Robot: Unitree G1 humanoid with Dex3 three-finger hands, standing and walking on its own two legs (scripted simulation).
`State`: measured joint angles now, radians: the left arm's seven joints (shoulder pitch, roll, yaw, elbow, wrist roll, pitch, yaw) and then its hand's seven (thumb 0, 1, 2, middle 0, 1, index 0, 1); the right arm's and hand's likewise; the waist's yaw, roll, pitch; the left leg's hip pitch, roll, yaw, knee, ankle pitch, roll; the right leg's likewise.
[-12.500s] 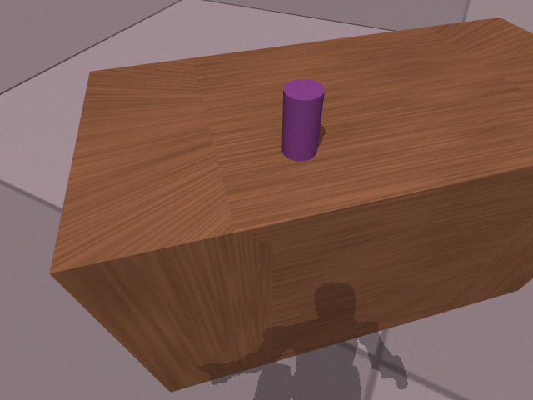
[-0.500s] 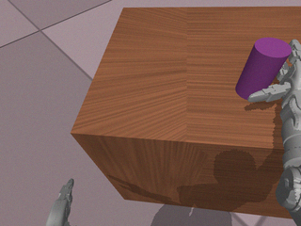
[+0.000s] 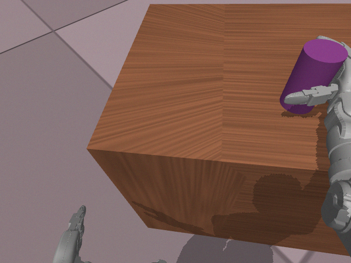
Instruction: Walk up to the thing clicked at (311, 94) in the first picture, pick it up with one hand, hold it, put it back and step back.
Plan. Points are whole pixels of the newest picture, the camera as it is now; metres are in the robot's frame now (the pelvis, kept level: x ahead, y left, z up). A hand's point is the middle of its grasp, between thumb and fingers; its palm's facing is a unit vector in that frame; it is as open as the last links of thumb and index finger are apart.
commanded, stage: close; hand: right
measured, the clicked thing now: (308, 79) +0.51 -0.20 +0.13
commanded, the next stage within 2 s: settle in 0.36 s
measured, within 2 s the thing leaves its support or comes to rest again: leaves its support in 0.74 s
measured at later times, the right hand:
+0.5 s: hand (314, 80) +0.50 -0.21 +0.14, palm faces +0.19 +0.98 +0.00, open 10.2 cm
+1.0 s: hand (321, 61) +0.51 -0.21 +0.18, palm faces +0.17 +0.98 -0.02, open 10.4 cm
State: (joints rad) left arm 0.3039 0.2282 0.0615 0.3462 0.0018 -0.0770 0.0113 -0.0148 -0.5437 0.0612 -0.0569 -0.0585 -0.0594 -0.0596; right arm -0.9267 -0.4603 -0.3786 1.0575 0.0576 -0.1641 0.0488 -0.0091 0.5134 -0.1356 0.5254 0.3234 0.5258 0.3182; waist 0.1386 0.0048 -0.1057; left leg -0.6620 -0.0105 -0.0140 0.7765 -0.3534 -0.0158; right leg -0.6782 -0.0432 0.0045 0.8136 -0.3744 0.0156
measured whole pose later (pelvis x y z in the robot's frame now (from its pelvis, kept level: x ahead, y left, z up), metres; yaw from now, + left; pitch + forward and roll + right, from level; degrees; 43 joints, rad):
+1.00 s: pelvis +0.02 +0.00 +0.01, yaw +0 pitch +11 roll +1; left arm 0.28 0.25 0.06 0.40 -0.01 -0.09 0.04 -0.02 -0.54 0.07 -0.06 -0.06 -0.06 -0.06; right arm -0.93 -0.46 -0.36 1.05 0.07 -0.08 0.07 0.00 0.46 -1.04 0.70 1.02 0.73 1.03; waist 0.11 -0.01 -0.10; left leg -0.53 0.00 -0.02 0.69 -0.35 -0.02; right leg -0.54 -0.03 -0.01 0.71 -0.36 0.01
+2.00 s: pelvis +0.01 +0.00 +0.03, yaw -1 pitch +3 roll +0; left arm 0.28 0.24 0.06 0.51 -0.04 -0.07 0.05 -0.02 -0.51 0.04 -0.04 -0.06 -0.05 -0.05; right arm -0.73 -0.35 -0.29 0.46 0.16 0.31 0.07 0.00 0.51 -1.10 0.69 1.06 0.72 1.08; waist 0.00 -0.06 -0.09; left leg -0.33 0.01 -0.01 0.59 -0.30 -0.01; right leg -0.33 -0.02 0.00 0.58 -0.29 0.02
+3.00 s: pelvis -0.01 +0.01 +0.03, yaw -3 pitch -2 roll +0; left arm 0.26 0.25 0.05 0.61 -0.05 -0.19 0.04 -0.02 -0.54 0.06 -0.04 -0.04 -0.04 -0.05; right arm -0.61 -0.36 -0.33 -0.04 0.24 0.77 0.05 0.00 0.51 -1.10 0.69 1.06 0.72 1.07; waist -0.02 -0.09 -0.10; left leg -0.26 0.03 0.02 0.58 -0.29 -0.01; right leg -0.26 -0.01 0.03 0.55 -0.26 0.02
